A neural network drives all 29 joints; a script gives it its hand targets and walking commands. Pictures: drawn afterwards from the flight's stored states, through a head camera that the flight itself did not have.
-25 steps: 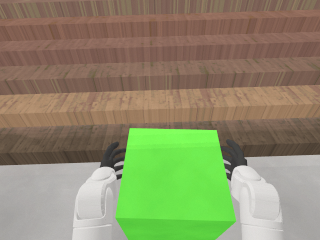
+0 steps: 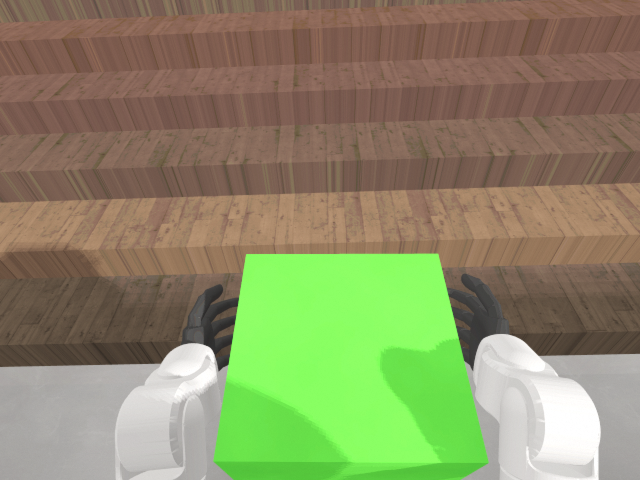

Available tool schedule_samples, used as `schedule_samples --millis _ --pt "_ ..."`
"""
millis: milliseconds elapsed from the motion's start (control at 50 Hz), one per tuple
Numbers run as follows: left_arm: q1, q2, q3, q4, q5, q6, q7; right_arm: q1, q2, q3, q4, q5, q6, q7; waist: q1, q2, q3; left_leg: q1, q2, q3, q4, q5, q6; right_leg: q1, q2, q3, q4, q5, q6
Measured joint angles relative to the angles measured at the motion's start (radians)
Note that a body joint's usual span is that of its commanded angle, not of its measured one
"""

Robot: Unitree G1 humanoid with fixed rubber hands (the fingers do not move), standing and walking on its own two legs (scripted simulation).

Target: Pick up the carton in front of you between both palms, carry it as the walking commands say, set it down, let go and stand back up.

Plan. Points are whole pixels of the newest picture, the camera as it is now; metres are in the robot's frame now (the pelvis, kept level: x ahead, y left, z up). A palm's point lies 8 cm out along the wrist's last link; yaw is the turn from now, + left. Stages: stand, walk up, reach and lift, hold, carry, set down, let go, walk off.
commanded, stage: carry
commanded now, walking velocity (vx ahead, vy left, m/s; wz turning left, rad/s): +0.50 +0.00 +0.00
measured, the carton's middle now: (340, 386) +0.25 +0.01 +0.03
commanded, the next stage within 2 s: none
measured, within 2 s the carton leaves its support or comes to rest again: neither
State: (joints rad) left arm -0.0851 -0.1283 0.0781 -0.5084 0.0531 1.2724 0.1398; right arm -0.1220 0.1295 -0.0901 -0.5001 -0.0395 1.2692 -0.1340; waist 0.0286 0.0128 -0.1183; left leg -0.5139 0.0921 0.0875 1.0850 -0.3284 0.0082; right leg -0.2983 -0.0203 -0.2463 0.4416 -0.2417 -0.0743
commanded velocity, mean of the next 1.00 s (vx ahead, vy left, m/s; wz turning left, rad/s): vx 0.35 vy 0.00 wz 0.00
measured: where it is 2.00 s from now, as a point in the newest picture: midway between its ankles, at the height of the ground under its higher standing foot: (309, 253)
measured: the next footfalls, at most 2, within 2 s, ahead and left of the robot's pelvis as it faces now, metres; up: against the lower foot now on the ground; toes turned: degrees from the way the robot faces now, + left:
left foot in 0.28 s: +0.36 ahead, +0.10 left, +0.00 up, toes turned +7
right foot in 0.70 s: +0.61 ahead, -0.07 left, +0.00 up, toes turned -8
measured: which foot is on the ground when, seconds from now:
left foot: up 0.00-0.26, down 0.28-0.74, up 0.76-1.00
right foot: down 0.00-0.30, up 0.32-0.68, down 0.70-1.00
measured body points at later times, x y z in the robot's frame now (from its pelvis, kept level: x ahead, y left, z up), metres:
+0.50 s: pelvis +0.31 +0.04 +0.00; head +0.37 +0.05 +0.44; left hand +0.69 +0.15 +0.12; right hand +0.65 -0.15 +0.13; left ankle +0.32 +0.09 -0.74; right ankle +0.29 -0.10 -0.65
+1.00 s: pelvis +0.60 +0.01 +0.00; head +0.70 +0.01 +0.44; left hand +0.98 +0.18 +0.13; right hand +0.99 -0.12 +0.12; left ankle +0.59 +0.12 -0.54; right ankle +0.57 -0.07 -0.74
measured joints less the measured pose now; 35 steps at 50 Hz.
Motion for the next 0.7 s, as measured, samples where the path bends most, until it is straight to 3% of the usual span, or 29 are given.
schedule_samples --millis 140,240,300,360,420,520,600,660,700 --pt "-0.071 -0.004 0.024 -0.063 -0.023 0.006 0.004 -0.043 0.005 -0.007 -0.086 -0.009 0.0 0.001 0.028 -0.012 0.003 -0.095 -0.008 0.034 -0.38 0.155 -0.002 0.196 0.0 0.023 -0.139 -0.054 0.032" --pt "-0.207 0.017 0.054 -0.001 -0.04 0.035 0.012 -0.147 0.007 -0.059 -0.055 -0.008 0.023 -0.011 0.031 -0.019 0.01 -0.055 -0.042 0.09 -0.521 0.232 0.043 0.31 -0.012 0.045 -0.092 -0.187 0.075" --pt "-0.31 0.075 0.073 0.079 -0.062 0.051 0.022 -0.262 -0.014 -0.066 0.049 -0.002 0.025 -0.031 -0.006 -0.043 0.026 -0.008 -0.076 0.127 -0.498 0.199 0.079 0.256 -0.064 0.07 0.205 -0.283 0.08" --pt "-0.392 0.106 0.098 0.173 -0.082 0.063 0.027 -0.344 -0.032 -0.077 0.142 0.009 0.036 -0.048 -0.053 -0.042 0.067 0.01 -0.082 0.13 -0.44 0.113 0.105 0.016 -0.038 0.197 0.685 -0.216 0.048" --pt "-0.451 0.076 0.133 0.223 -0.06 0.065 0.03 -0.386 -0.04 -0.114 0.183 0.024 0.037 -0.054 -0.078 -0.034 0.105 0.08 -0.091 0.125 -0.513 0.102 0.099 -0.182 -0.037 0.227 0.821 -0.114 0.022" --pt "-0.523 0.048 0.175 0.253 -0.027 0.024 0.029 -0.474 -0.047 -0.166 0.241 0.046 -0.008 -0.054 -0.098 -0.021 0.143 0.194 -0.097 0.109 -0.619 0.074 0.095 -0.383 -0.056 0.22 0.689 -0.03 0.023" --pt "-0.575 0.06 0.195 0.273 -0.022 0.001 0.027 -0.551 -0.06 -0.179 0.295 0.053 -0.038 -0.053 -0.099 -0.025 0.147 0.276 -0.104 0.095 -0.654 0.018 0.077 -0.43 -0.051 0.199 0.46 0.05 0.025" --pt "-0.604 0.071 0.203 0.295 -0.022 -0.006 0.027 -0.597 -0.066 -0.188 0.33 0.05 -0.044 -0.052 -0.086 -0.023 0.139 0.329 -0.101 0.086 -0.625 -0.06 0.058 -0.395 -0.021 0.163 0.288 0.113 0.005" --pt "-0.624 0.07 0.2 0.326 -0.019 -0.012 0.027 -0.609 -0.074 -0.202 0.344 0.048 -0.039 -0.051 -0.061 -0.022 0.136 0.336 -0.087 0.094 -0.509 -0.122 0.052 -0.316 0.011 0.121 0.163 0.196 -0.014"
